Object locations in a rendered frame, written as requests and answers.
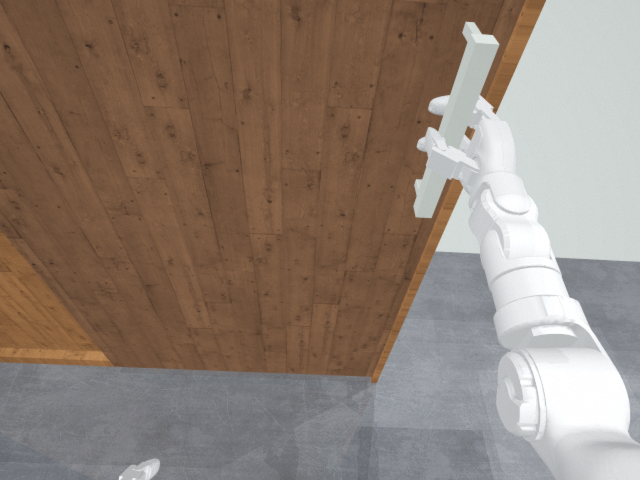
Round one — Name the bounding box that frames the right robot upper arm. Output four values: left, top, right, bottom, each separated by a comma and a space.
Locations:
496, 347, 640, 480

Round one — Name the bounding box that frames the handle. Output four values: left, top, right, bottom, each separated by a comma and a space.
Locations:
413, 22, 500, 218

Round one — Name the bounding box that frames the wardrobe door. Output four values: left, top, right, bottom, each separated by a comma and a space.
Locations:
0, 230, 101, 351
0, 0, 525, 377

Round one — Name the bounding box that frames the right robot forearm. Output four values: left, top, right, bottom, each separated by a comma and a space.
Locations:
468, 171, 630, 429

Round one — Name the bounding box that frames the left robot hand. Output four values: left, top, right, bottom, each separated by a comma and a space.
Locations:
119, 458, 160, 480

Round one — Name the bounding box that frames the right robot hand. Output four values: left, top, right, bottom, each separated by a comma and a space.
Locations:
417, 95, 516, 195

